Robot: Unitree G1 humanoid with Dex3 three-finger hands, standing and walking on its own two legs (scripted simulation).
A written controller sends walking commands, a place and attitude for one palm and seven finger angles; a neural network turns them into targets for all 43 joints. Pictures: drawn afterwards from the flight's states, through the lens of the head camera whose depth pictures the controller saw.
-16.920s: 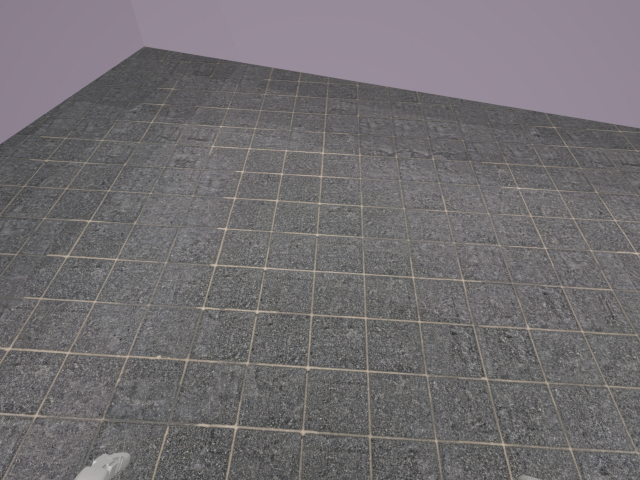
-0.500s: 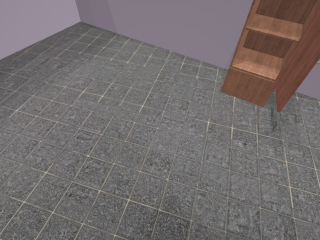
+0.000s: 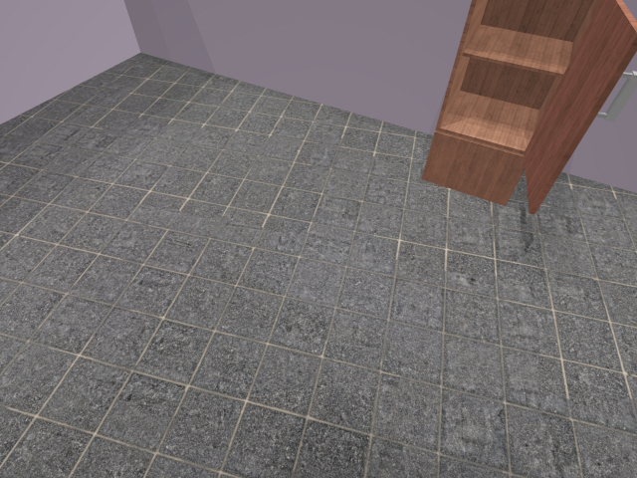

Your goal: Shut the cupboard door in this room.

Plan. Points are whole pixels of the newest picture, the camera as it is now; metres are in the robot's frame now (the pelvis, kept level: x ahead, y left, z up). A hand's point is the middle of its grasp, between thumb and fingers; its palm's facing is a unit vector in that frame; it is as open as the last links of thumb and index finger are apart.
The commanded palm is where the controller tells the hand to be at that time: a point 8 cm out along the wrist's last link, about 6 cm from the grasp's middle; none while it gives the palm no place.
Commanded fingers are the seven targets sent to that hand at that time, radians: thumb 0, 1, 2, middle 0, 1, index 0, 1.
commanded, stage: turn or walk to find it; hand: left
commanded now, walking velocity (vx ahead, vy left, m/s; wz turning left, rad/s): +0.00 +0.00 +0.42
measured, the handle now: (614, 96) +1.07 -0.76 -0.04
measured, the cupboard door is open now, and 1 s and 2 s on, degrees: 100 100 100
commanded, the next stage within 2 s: stand and wait in 0.30 s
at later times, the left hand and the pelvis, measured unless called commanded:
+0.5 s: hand out of the picture -0.03 +0.18 -0.18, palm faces +0.08 -0.98 -0.17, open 7.3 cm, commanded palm none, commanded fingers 0.00 0.90 0.90 -0.20 -0.30 -0.20 -0.30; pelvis -0.02 +0.01 +0.00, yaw +2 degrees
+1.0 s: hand out of the picture +0.04 +0.19 -0.17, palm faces -0.08 -0.96 -0.27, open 7.3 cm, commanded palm none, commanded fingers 0.00 0.90 0.90 -0.20 -0.30 -0.20 -0.30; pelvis -0.03 -0.01 -0.01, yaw -8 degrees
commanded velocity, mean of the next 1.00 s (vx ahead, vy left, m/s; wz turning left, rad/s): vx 0.01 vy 0.00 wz -0.28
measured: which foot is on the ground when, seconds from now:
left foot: down 0.00-0.88, up 0.90-1.00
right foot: down 0.00-1.00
